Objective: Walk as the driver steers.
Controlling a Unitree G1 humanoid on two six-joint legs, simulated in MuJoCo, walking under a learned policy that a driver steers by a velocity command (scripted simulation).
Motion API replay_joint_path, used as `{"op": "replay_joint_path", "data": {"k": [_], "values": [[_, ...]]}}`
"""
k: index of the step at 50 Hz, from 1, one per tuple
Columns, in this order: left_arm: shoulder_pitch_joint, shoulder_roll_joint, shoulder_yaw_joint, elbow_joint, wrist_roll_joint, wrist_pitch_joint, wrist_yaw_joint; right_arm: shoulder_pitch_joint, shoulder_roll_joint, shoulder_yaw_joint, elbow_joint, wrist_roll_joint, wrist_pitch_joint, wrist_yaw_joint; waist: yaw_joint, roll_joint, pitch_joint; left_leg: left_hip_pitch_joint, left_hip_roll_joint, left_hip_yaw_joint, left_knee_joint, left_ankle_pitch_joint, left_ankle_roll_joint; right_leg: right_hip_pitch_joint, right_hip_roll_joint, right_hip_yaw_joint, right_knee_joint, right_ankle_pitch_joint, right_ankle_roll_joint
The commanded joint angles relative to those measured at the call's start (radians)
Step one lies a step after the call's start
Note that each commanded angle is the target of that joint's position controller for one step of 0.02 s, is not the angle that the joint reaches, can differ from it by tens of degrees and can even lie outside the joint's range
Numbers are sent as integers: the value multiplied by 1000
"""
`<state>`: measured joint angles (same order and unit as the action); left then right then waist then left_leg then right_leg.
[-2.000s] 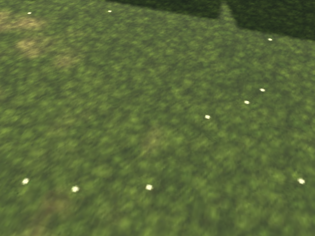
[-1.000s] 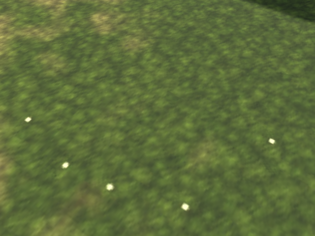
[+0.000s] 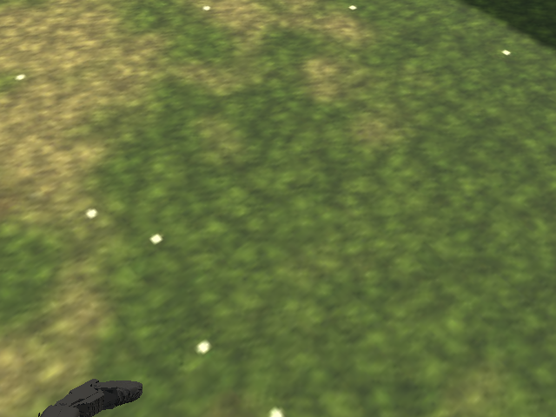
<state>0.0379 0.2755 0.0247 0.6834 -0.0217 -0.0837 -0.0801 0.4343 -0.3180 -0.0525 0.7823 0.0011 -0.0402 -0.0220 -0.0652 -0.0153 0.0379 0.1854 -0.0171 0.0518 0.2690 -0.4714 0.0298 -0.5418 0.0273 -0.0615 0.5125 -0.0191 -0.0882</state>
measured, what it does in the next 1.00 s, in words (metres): walks ahead, turning right: left foot, then right foot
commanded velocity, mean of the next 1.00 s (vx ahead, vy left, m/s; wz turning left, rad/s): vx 0.49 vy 0.00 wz -0.53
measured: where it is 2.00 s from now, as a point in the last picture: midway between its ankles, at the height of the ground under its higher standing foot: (399, 221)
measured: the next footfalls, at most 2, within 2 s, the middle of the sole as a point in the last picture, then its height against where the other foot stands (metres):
left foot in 0.48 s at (228, 407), level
right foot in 1.00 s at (373, 343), level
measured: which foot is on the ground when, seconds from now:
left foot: down 0.00-0.00, up 0.02-0.46, down 0.48-1.00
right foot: down 0.00-0.48, up 0.50-0.98, down 1.00-1.00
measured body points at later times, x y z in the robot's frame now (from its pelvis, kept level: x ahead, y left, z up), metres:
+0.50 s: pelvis +0.29 +0.02 +0.01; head +0.32 +0.02 +0.46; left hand +0.41 +0.29 -0.11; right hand +0.45 -0.28 -0.05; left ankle +0.43 +0.11 -0.72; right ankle +0.15 -0.09 -0.71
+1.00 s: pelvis +0.52 -0.09 +0.00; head +0.55 -0.12 +0.45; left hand +0.85 -0.04 -0.06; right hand +0.35 -0.34 -0.12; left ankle +0.44 +0.11 -0.71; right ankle +0.57 -0.24 -0.71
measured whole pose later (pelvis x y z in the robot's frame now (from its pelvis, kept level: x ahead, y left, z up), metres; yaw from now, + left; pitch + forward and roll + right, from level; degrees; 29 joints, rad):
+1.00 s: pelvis +0.52 -0.09 +0.00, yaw -35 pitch +1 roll +2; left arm 0.05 0.28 0.05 0.57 -0.02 -0.02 -0.06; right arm 0.36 -0.32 -0.07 0.83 0.03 -0.05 -0.01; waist -0.08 -0.02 0.05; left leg 0.09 0.05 0.25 0.39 -0.45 -0.05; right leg -0.52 -0.02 -0.05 0.59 -0.13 -0.10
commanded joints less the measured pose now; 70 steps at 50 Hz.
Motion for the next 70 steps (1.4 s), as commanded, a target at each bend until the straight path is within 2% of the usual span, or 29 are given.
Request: {"op": "replay_joint_path", "data": {"k": [1,2,3,4,6,7,9,12,15,18,23,24,25,26,27,28,32,45,48,50,51,52,53,54,55,56,60,65,70], "values": [[341,234,92,2,-4,10,30,-20,-154,-28,-87,-26,-1,-22,216,39,-268,-345,189,28,657,1009,28,646,-61,161,45,-37,-113],[381,303,107,7,-6,5,27,116,-12,14,-107,-28,-22,3,110,-239,-402,-767,-34,-39,1050,41,-46,983,-333,750,-39,-312,-321],[386,202,85,5,-9,4,31,-5,-101,3,-111,1,-57,16,187,-135,-416,-866,-39,-198,1156,-59,-31,978,-337,890,-192,-413,-300],[326,191,80,-4,1,4,40,-116,-136,-7,-155,42,-79,27,182,-98,-252,-936,13,-201,1144,17,-14,851,-319,748,-228,-379,-254],[223,167,72,-30,10,3,47,-190,-123,-3,-173,12,-102,21,110,57,-94,-879,81,-175,986,117,-9,563,-245,575,-261,-167,-223],[195,151,65,-45,24,0,52,-173,-124,-7,-172,1,-95,20,73,29,-81,-815,102,-181,950,143,-14,474,-214,525,-284,-92,-223],[169,144,65,-53,16,2,60,-134,-106,-4,-164,-12,-75,19,37,-12,-59,-776,118,-163,871,152,-47,370,-187,466,-320,-30,-235],[189,173,73,-41,8,1,74,-196,-64,13,-189,-28,-58,12,47,-22,-12,-755,113,-115,691,243,-98,228,-145,368,-339,13,-221],[228,190,79,-26,-2,12,86,-331,-32,26,-216,-22,-66,15,105,-35,-5,-673,68,-102,434,479,-115,176,-84,311,-308,-65,-158],[291,199,83,-6,-11,27,92,-400,-52,17,-231,1,-77,24,138,-53,-30,-617,29,-122,312,548,-120,233,-105,371,-254,-141,-131],[288,151,73,-10,-2,44,91,-269,-120,-29,-204,11,-92,27,44,-98,-80,-416,36,-134,190,387,-35,319,-113,473,-36,-181,-57],[297,86,50,-21,7,40,84,-155,-161,-45,-196,-5,-96,19,-10,-28,-181,-219,155,-237,182,320,26,252,-55,409,188,-236,-20],[388,15,29,-47,-2,31,85,-63,-238,-63,-183,-27,-85,16,9,225,-302,86,376,-615,109,121,152,-40,87,251,517,-529,50],[419,85,35,-62,-23,27,87,-24,-219,-65,-156,-11,-75,29,16,344,-302,104,460,-906,27,-144,207,-233,31,227,718,-579,67],[357,158,55,-50,-26,33,89,-73,-139,-46,-171,-4,-72,28,-6,209,-183,10,415,-789,5,-192,174,-272,-17,243,795,-476,78],[284,171,61,-60,-14,40,90,-117,-108,-36,-172,-6,-67,25,-6,137,-98,-95,366,-613,7,-50,142,-259,-45,207,795,-396,86],[241,111,62,-76,-8,57,76,-179,-58,-23,-141,-14,-73,20,38,150,-21,-284,257,-291,-68,298,125,-153,-114,171,683,-260,96],[-48,53,36,-176,-5,47,19,-107,-167,-57,-18,17,-43,13,-24,72,59,-138,294,51,-87,602,112,-132,-102,45,148,-14,58],[6,101,60,-183,3,56,15,-115,-209,-71,-13,30,-24,6,39,111,-10,-88,295,113,93,1054,82,25,-21,-30,114,-156,-5],[287,190,114,-114,-1,68,33,-129,-200,-65,-21,35,-16,-1,196,81,-162,-231,244,160,471,1120,35,432,50,-35,29,-103,-77],[404,269,135,-85,-11,79,56,-87,-107,-33,-44,-10,-23,1,203,-103,-247,-530,178,150,793,472,-7,741,-136,248,36,-61,-143],[348,342,134,-126,-10,62,53,-51,-37,-2,-112,-17,-53,11,112,-272,-391,-890,-33,-17,1110,-142,-55,967,-363,872,-141,-321,-355],[361,248,112,-128,-3,46,46,-165,-145,-25,-122,19,-84,25,191,-120,-379,-996,22,-167,1152,-77,-41,941,-359,861,-226,-392,-317],[331,207,98,-114,2,33,46,-226,-150,-24,-147,43,-99,31,174,-92,-233,-1031,61,-147,1096,17,-23,818,-323,713,-232,-342,-274],[269,183,89,-115,2,26,46,-226,-135,-20,-135,26,-104,24,121,8,-144,-975,105,-145,1001,93,-24,657,-273,597,-233,-222,-235],[212,156,81,-123,6,23,49,-221,-140,-26,-126,-1,-100,18,85,10,-110,-906,131,-147,916,136,-35,547,-236,519,-240,-111,-214],[188,139,68,-97,19,11,67,-178,-95,-18,-99,-16,-60,23,41,-19,-77,-792,146,-106,788,239,-88,357,-191,359,-297,149,-216],[245,153,61,-34,19,7,81,-327,-42,7,-119,1,-58,35,112,-44,-19,-777,131,-74,460,582,-87,342,-140,198,-330,85,-140],[317,177,65,36,18,5,76,-439,-48,10,-158,23,-63,62,163,-32,44,-843,105,-82,313,609,-31,499,-226,190,-337,13,-128]]}}
Over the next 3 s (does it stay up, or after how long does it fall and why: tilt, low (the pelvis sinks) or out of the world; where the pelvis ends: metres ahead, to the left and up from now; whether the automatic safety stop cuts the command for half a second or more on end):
stays up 1.07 -0.55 0.03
